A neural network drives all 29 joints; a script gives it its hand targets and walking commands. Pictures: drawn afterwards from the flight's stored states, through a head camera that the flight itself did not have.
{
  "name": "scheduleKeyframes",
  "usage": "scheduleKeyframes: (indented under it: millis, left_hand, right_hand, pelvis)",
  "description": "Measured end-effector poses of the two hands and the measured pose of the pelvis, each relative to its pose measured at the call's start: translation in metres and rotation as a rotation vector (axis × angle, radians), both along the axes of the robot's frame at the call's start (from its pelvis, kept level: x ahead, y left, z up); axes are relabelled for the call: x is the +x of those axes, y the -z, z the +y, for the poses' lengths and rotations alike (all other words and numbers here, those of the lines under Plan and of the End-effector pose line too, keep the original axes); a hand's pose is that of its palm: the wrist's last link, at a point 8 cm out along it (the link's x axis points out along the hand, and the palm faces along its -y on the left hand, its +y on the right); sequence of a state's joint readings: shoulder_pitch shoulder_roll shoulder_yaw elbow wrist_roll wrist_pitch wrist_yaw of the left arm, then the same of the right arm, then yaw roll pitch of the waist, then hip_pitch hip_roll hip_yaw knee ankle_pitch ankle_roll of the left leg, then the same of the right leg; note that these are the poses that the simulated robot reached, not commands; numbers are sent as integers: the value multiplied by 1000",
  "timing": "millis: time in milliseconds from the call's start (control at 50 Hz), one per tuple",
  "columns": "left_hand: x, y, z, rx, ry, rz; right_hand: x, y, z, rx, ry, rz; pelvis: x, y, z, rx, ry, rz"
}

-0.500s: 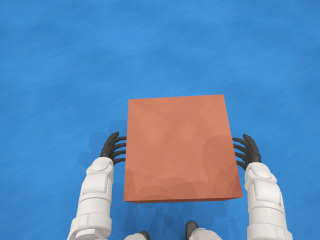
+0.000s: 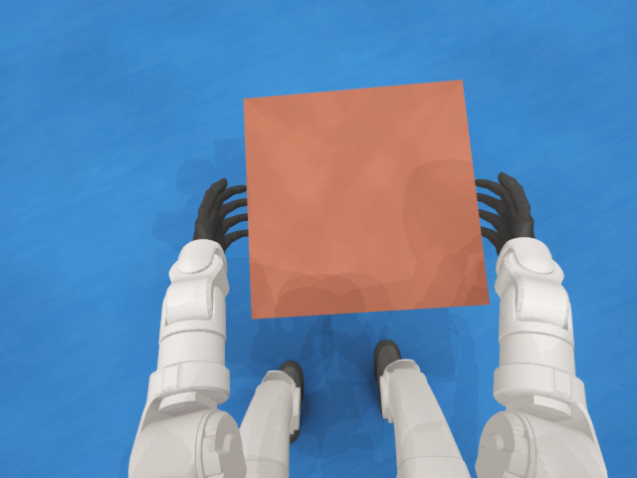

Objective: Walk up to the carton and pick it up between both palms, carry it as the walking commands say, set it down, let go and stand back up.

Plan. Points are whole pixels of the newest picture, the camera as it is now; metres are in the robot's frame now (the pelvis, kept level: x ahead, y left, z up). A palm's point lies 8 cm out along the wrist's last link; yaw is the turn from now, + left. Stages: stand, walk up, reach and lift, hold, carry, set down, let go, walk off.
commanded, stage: set down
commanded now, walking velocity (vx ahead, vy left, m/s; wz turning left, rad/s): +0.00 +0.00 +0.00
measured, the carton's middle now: (356, 212) +0.44 -0.04 -0.16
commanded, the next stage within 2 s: none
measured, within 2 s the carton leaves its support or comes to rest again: neither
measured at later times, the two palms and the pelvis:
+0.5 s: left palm (224, 229) +0.42 +0.16 -0.16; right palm (472, 217) +0.42 -0.21 -0.15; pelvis +0.00 -0.02 -0.08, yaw +0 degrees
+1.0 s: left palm (246, 229) +0.45 +0.15 -0.25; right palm (456, 222) +0.44 -0.21 -0.24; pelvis -0.02 +0.01 -0.15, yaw +0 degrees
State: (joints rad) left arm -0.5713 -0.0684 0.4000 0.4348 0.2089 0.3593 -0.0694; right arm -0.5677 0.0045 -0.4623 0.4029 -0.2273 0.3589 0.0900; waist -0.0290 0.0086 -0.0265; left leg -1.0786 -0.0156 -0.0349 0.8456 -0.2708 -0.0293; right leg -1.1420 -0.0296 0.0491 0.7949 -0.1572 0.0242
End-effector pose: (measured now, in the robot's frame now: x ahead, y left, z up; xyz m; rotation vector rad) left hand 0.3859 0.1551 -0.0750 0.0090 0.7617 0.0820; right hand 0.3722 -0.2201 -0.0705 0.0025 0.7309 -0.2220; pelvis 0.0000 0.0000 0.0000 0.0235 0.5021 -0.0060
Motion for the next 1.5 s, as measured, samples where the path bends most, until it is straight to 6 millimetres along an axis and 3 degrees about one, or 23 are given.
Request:
scheduleKeyframes:
  millis: [160, 360, 620, 820, 940, 1240, 1500]
  left_hand:
    - [20, 22, -7, 78, -102, 9]
    - [35, 65, -6, 73, -79, 45]
    - [42, 100, 16, 50, -72, 23]
    - [51, 153, 4, 28, -79, 25]
    - [60, 173, -2, 39, -82, 8]
    - [75, 210, -3, 45, -66, 6]
    - [94, 252, -3, 29, 5, -2]
  right_hand:
    - [28, 22, 3, -7, 8, 0]
    - [42, 61, 3, -27, 10, 31]
    - [63, 98, 19, 6, -65, 0]
    - [63, 139, 9, -27, -43, 5]
    - [68, 164, 6, -47, 4, -11]
    - [85, 207, 0, -8, -68, -4]
    - [105, 263, -4, 8, -36, -13]
  pelvis:
    - [-13, 30, -15, 10, -7, 68]
    - [-5, 61, -29, 4, 4, 187]
    - [-3, 90, -11, -3, -5, 281]
    - [-12, 120, 7, -11, -6, 346]
    - [-17, 141, 12, -2, -2, 370]
    - [-27, 181, -1, 19, -10, 373]
    - [-34, 214, -11, 29, -1, 369]
